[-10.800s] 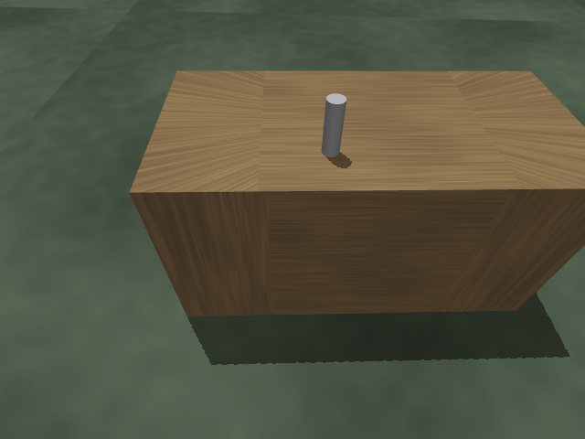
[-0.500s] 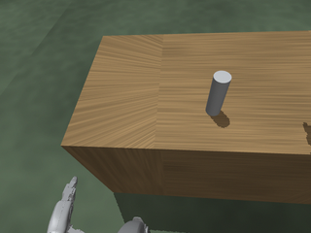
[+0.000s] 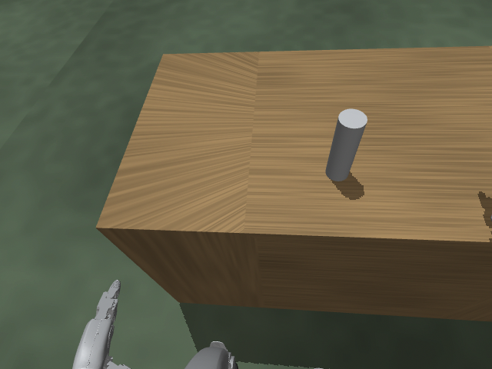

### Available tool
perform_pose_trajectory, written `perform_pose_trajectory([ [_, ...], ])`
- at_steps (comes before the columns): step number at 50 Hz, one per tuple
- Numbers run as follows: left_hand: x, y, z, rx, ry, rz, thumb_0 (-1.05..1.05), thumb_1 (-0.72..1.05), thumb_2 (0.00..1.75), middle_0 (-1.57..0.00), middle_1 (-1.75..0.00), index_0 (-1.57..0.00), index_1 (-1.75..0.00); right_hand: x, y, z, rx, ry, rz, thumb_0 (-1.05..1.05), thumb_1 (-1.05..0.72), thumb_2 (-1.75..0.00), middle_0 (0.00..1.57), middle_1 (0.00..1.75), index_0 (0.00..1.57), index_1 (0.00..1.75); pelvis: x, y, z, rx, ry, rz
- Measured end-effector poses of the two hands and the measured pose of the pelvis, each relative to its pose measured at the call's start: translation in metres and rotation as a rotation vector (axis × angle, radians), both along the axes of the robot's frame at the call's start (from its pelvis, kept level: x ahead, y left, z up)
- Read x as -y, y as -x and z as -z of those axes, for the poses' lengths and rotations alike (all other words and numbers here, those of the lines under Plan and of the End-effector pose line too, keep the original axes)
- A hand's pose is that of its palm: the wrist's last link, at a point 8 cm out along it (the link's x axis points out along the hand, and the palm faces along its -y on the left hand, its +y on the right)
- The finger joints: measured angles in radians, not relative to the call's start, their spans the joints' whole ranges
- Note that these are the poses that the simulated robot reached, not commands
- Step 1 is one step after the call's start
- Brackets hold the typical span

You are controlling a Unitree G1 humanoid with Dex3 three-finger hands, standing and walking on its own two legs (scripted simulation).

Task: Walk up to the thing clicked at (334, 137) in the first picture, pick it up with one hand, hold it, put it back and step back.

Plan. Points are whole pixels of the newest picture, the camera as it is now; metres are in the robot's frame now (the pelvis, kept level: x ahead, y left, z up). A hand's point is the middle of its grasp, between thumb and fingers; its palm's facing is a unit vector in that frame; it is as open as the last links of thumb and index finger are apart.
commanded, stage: approach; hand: right
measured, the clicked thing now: (343, 148) +0.52 -0.12 +0.00
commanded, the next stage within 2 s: close in in 0.24 s
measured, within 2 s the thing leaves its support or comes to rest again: neither
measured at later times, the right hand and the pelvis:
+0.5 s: hand (381, 180) +0.47 -0.19 -0.02, palm faces -0.03 +1.00 +0.07, open 17.7 cm; pelvis -0.02 +0.00 -0.05, yaw +1 degrees
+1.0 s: hand (351, 177) +0.48 -0.14 -0.02, palm faces -0.02 +1.00 +0.03, open 17.7 cm; pelvis -0.02 +0.00 -0.05, yaw +1 degrees
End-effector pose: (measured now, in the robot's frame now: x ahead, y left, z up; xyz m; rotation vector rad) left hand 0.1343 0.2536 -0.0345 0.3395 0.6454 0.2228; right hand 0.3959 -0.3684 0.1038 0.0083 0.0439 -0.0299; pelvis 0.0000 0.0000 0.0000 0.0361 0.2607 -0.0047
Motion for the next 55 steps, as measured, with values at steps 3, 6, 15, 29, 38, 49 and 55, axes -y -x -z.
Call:
perform_pose_trajectory([
  [3, 0.002, 0.000, 0.001, 0.000, 0.003, 0.004, -0.01, -0.55, 0.06, -0.06, -0.05, -0.05, -0.05, -0.003, 0.000, 0.004, -0.014, -0.010, -0.003, -0.02, 0.59, -0.03, 0.06, 0.05, 0.06, 0.05, 0.000, 0.000, 0.000, -0.002, 0.000, 0.003],
  [6, 0.003, -0.002, 0.002, 0.009, 0.000, 0.016, -0.01, -0.55, 0.06, -0.06, -0.05, -0.05, -0.05, -0.011, -0.004, 0.014, -0.033, -0.013, -0.017, -0.02, 0.58, -0.03, 0.06, 0.05, 0.05, 0.05, 0.001, 0.002, 0.003, -0.008, 0.001, 0.004],
  [15, 0.003, -0.002, 0.001, 0.055, -0.027, 0.033, -0.01, -0.54, 0.05, -0.06, -0.05, -0.06, -0.05, -0.067, -0.026, 0.070, -0.059, -0.056, -0.079, -0.02, 0.59, -0.03, 0.05, 0.05, 0.05, 0.05, 0.002, 0.011, 0.018, -0.058, 0.005, -0.002],
  [29, -0.013, 0.029, -0.007, 0.075, -0.127, -0.016, -0.01, -0.54, 0.05, -0.06, -0.05, -0.06, -0.05, -0.135, -0.062, 0.128, -0.007, -0.045, -0.057, -0.02, 0.60, -0.02, 0.04, 0.05, 0.05, 0.05, 0.002, 0.022, 0.051, -0.140, 0.001, -0.029],
  [38, -0.009, 0.026, 0.001, 0.082, -0.078, -0.024, -0.01, -0.54, 0.05, -0.06, -0.05, -0.06, -0.05, -0.157, -0.060, 0.121, -0.020, -0.019, -0.057, -0.02, 0.60, -0.02, 0.04, 0.05, 0.05, 0.05, 0.003, 0.022, 0.053, -0.135, 0.001, -0.030],
  [49, -0.013, 0.023, -0.003, 0.090, -0.085, -0.008, -0.01, -0.53, 0.05, -0.06, -0.05, -0.06, -0.05, -0.176, -0.059, 0.124, -0.018, -0.022, -0.047, -0.02, 0.60, -0.02, 0.05, 0.05, 0.05, 0.05, 0.000, 0.021, 0.054, -0.130, 0.007, -0.025],
  [55, -0.018, 0.023, 0.000, 0.075, -0.086, -0.016, -0.01, -0.53, 0.05, -0.05, -0.05, -0.06, -0.05, -0.188, -0.059, 0.125, -0.016, -0.020, -0.053, -0.02, 0.60, -0.03, 0.04, 0.05, 0.04, 0.05, -0.002, 0.019, 0.054, -0.133, 0.011, -0.025],
])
